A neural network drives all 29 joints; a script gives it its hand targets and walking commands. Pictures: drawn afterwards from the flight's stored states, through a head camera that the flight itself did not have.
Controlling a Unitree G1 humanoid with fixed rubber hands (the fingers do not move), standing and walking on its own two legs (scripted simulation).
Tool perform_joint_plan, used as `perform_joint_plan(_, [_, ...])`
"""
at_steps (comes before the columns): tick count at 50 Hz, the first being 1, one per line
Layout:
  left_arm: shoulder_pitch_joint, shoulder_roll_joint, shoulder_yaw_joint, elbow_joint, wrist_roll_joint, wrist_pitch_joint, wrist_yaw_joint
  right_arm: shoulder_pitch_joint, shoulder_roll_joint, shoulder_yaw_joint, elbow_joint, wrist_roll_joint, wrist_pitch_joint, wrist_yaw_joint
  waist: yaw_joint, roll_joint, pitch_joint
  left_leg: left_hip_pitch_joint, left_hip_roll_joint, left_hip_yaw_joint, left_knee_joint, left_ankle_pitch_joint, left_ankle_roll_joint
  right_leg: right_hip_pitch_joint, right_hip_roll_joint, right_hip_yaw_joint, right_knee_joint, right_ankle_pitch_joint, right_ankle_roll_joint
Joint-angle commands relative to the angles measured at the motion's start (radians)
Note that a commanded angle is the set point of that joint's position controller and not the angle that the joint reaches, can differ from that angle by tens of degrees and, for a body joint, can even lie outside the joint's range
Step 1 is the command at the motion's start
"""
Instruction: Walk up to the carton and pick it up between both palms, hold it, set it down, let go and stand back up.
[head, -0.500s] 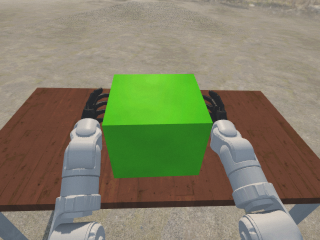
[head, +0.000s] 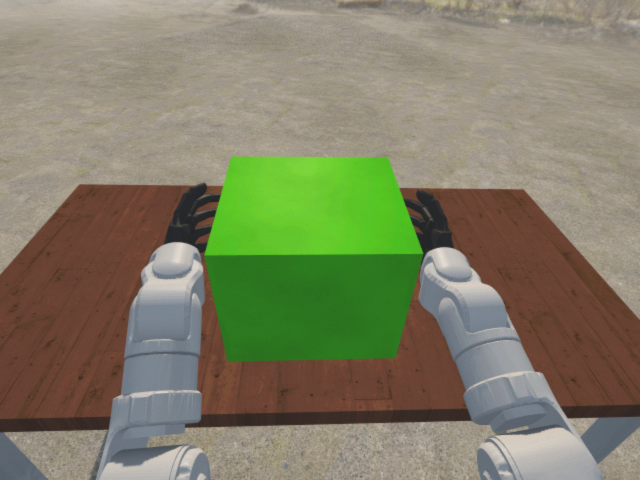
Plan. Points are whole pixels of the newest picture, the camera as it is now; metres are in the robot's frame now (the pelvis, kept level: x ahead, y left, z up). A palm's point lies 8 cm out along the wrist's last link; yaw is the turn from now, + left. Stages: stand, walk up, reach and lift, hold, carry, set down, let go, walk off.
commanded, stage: set down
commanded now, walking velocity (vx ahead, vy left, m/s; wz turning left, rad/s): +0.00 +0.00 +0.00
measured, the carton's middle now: (311, 254) +0.38 +0.01 +0.14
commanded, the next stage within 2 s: none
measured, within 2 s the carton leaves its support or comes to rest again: neither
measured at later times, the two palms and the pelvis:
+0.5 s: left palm (194, 267) +0.38 +0.16 +0.13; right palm (419, 287) +0.36 -0.14 +0.10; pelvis +0.01 +0.01 +0.00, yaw +0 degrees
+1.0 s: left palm (208, 267) +0.40 +0.15 +0.11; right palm (424, 295) +0.37 -0.15 +0.08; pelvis +0.02 +0.02 +0.00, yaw -1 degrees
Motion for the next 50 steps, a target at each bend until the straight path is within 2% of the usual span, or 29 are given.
perform_joint_plan(1, [-0.855,-0.66,-0.468,-0.094,-0.132,-0.181,-0.172,-0.914,0.655,0.276,-0.313,-0.018,-0.2,0.173,-0.001,0.084,-0.406,0.053,-0.099,0.109,-0.055,0.191,-0.013,0.145,0.066,-0.055,-0.021,0.111,0.015])
perform_joint_plan(3, [-0.788,-0.656,-0.41,0.022,-0.102,-0.199,-0.187,-0.914,0.634,0.224,-0.259,-0.063,-0.236,0.188,-0.008,0.072,-0.353,0.017,-0.095,0.112,-0.08,0.148,-0.009,0.162,0.059,-0.057,-0.029,0.088,0.011])
perform_joint_plan(5, [-0.738,-0.583,-0.302,0.108,-0.039,-0.223,-0.217,-0.855,0.617,0.187,-0.172,-0.115,-0.281,0.197,0.021,0.012,-0.325,0.032,-0.096,0.133,-0.103,0.09,0.016,0.173,0.051,-0.065,-0.036,0.019,0.03])
perform_joint_plan(6, [-0.719,-0.595,-0.323,0.116,-0.051,-0.243,-0.221,-0.864,0.613,0.165,-0.196,-0.129,-0.308,0.21,0.016,0.046,-0.355,0.039,-0.09,0.137,-0.102,0.122,0.01,0.179,0.053,-0.069,-0.037,0.045,0.027])
perform_joint_plan(7, [-0.74,-0.583,-0.297,0.128,-0.024,-0.266,-0.225,-0.804,0.617,0.14,-0.116,-0.156,-0.317,0.208,-0.006,0.027,-0.321,0.042,-0.093,0.14,-0.107,0.132,0.005,0.192,0.056,-0.081,-0.038,0.06,0.025])
perform_joint_plan(8, [-0.676,-0.563,-0.268,0.172,0.001,-0.27,-0.236,-0.757,0.605,0.138,-0.072,-0.169,-0.324,0.209,0.004,0.026,-0.283,0.033,-0.092,0.147,-0.106,0.137,0.008,0.208,0.056,-0.074,-0.037,0.068,0.022])
perform_joint_plan(9, [-0.705,-0.576,-0.295,0.127,-0.005,-0.288,-0.246,-0.764,0.606,0.164,-0.111,-0.169,-0.351,0.207,-0.005,0.025,-0.326,0.057,-0.099,0.152,-0.078,0.216,-0.003,0.261,0.06,-0.077,-0.021,0.151,0.025])
perform_joint_plan(10, [-0.685,-0.576,-0.294,0.152,-0.004,-0.293,-0.246,-0.794,0.6,0.168,-0.109,-0.166,-0.371,0.21,0.019,0.045,-0.324,0.057,-0.097,0.157,-0.088,0.228,0.001,0.244,0.063,-0.083,-0.024,0.14,0.025])
perform_joint_plan(11, [-0.684,-0.569,-0.292,0.187,0.0,-0.31,-0.244,-0.773,0.597,0.151,-0.075,-0.183,-0.386,0.212,-0.006,0.036,-0.283,0.039,-0.096,0.145,-0.084,0.228,-0.004,0.247,0.061,-0.087,-0.03,0.129,0.025])
perform_joint_plan(13, [-0.714,-0.622,-0.381,0.091,-0.045,-0.338,-0.233,-0.809,0.619,0.205,-0.177,-0.15,-0.438,0.21,0.004,0.061,-0.387,0.104,-0.087,0.144,-0.046,0.362,-0.027,0.247,0.075,-0.097,-0.018,0.214,0.015])
perform_joint_plan(15, [-0.707,-0.642,-0.422,0.099,-0.061,-0.358,-0.221,-0.809,0.606,0.209,-0.183,-0.173,-0.467,0.206,-0.018,0.054,-0.415,0.145,-0.093,0.139,-0.022,0.428,-0.041,0.234,0.083,-0.107,-0.02,0.245,0.017])
perform_joint_plan(18, [-0.674,-0.671,-0.472,0.093,-0.072,-0.368,-0.2,-0.823,0.584,0.248,-0.233,-0.144,-0.494,0.204,-0.011,0.091,-0.417,0.177,-0.085,0.127,0.003,0.505,-0.058,0.205,0.088,-0.104,-0.023,0.267,0.008])
perform_joint_plan(20, [-0.695,-0.69,-0.491,0.075,-0.088,-0.379,-0.178,-0.833,0.606,0.297,-0.261,-0.126,-0.502,0.205,0.005,0.057,-0.434,0.184,-0.08,0.125,0.006,0.519,-0.054,0.208,0.088,-0.102,-0.026,0.276,0.011])
perform_joint_plan(21, [-0.729,-0.711,-0.539,0.044,-0.125,-0.384,-0.173,-0.841,0.602,0.279,-0.287,-0.132,-0.507,0.204,-0.017,0.07,-0.472,0.181,-0.078,0.121,-0.001,0.479,-0.056,0.185,0.084,-0.108,-0.023,0.253,0.008])
perform_joint_plan(22, [-0.74,-0.739,-0.605,-0.034,-0.156,-0.406,-0.158,-0.833,0.631,0.333,-0.346,-0.097,-0.518,0.206,-0.008,0.093,-0.558,0.207,-0.078,0.117,0.025,0.544,-0.069,0.197,0.087,-0.109,-0.012,0.307,0.005])
perform_joint_plan(27, [-0.792,-0.748,-0.671,-0.05,-0.198,-0.446,-0.116,-0.8,0.653,0.362,-0.368,-0.093,-0.489,0.196,-0.022,0.117,-0.652,0.171,-0.092,0.101,0.037,0.521,-0.071,0.166,0.077,-0.074,-0.009,0.344,0.0])
perform_joint_plan(28, [-0.762,-0.744,-0.648,-0.053,-0.191,-0.443,-0.107,-0.801,0.661,0.374,-0.373,-0.09,-0.481,0.202,-0.002,0.111,-0.625,0.152,-0.091,0.1,0.031,0.533,-0.067,0.178,0.077,-0.068,-0.006,0.364,0.007])
perform_joint_plan(30, [-0.654,-0.71,-0.577,0.071,-0.15,-0.414,-0.125,-0.76,0.628,0.369,-0.312,-0.103,-0.447,0.199,0.003,0.061,-0.494,0.118,-0.095,0.113,-0.006,0.433,-0.041,0.215,0.068,-0.054,-0.024,0.345,0.012])
perform_joint_plan(32, [-0.653,-0.669,-0.524,0.075,-0.138,-0.405,-0.149,-0.717,0.637,0.355,-0.288,-0.099,-0.427,0.191,0.006,0.023,-0.47,0.077,-0.099,0.119,-0.028,0.399,-0.028,0.277,0.058,-0.045,-0.009,0.404,0.028])
perform_joint_plan(33, [-0.656,-0.65,-0.459,0.139,-0.09,-0.398,-0.16,-0.704,0.605,0.3,-0.182,-0.116,-0.416,0.198,0.019,0.059,-0.388,0.046,-0.098,0.127,-0.043,0.331,-0.021,0.243,0.055,-0.045,-0.015,0.345,0.024])
perform_joint_plan(35, [-0.599,-0.65,-0.407,0.171,-0.071,-0.378,-0.195,-0.68,0.593,0.252,-0.162,-0.132,-0.41,0.194,-0.002,0.008,-0.314,0.046,-0.093,0.136,-0.068,0.295,-0.015,0.247,0.061,-0.053,-0.027,0.332,0.032])
perform_joint_plan(39, [-0.62,-0.603,-0.311,0.272,-0.015,-0.374,-0.227,-0.688,0.576,0.191,-0.07,-0.171,-0.421,0.201,-0.001,0.019,-0.257,0.012,-0.097,0.158,-0.088,0.231,-0.011,0.226,0.057,-0.071,-0.037,0.243,0.028])
perform_joint_plan(40, [-0.6,-0.612,-0.33,0.216,-0.03,-0.387,-0.228,-0.672,0.604,0.221,-0.134,-0.165,-0.438,0.206,0.02,-0.011,-0.329,0.051,-0.082,0.157,-0.075,0.316,-0.01,0.241,0.069,-0.077,-0.024,0.306,0.029])
perform_joint_plan(42, [-0.677,-0.64,-0.366,0.213,-0.033,-0.418,-0.221,-0.717,0.604,0.192,-0.114,-0.183,-0.475,0.215,0.008,0.057,-0.361,0.074,-0.09,0.158,-0.053,0.379,-0.034,0.217,0.07,-0.082,-0.024,0.298,0.023])
perform_joint_plan(44, [-0.726,-0.675,-0.44,0.138,-0.08,-0.462,-0.188,-0.778,0.653,0.271,-0.219,-0.169,-0.519,0.219,0.03,0.053,-0.538,0.15,-0.079,0.148,-0.008,0.492,-0.053,0.198,0.084,-0.092,-0.007,0.369,0.016])
perform_joint_plan(46, [-0.785,-0.753,-0.535,0.122,-0.124,-0.509,-0.152,-0.816,0.681,0.283,-0.231,-0.162,-0.548,0.225,0.007,0.1,-0.645,0.177,-0.077,0.137,0.024,0.557,-0.079,0.148,0.093,-0.1,0.001,0.376,0.006])
perform_joint_plan(47, [-0.748,-0.75,-0.513,0.191,-0.111,-0.512,-0.147,-0.785,0.675,0.282,-0.193,-0.183,-0.548,0.224,0.001,0.073,-0.586,0.165,-0.076,0.129,0.019,0.529,-0.073,0.146,0.086,-0.095,-0.017,0.345,0.0])
perform_joint_plan(48, [-0.792,-0.752,-0.54,0.138,-0.138,-0.534,-0.139,-0.774,0.68,0.265,-0.203,-0.187,-0.554,0.226,-0.011,0.07,-0.624,0.177,-0.069,0.126,0.03,0.55,-0.077,0.135,0.095,-0.1,-0.006,0.361,0.005])
perform_joint_plan(50, [-0.824,-0.756,-0.529,0.189,-0.14,-0.552,-0.126,-0.799,0.692,0.264,-0.179,-0.195,-0.549,0.235,0.003,0.089,-0.609,0.144,-0.08,0.126,0.02,0.506,-0.075,0.116,0.082,-0.086,-0.027,0.307,0.004])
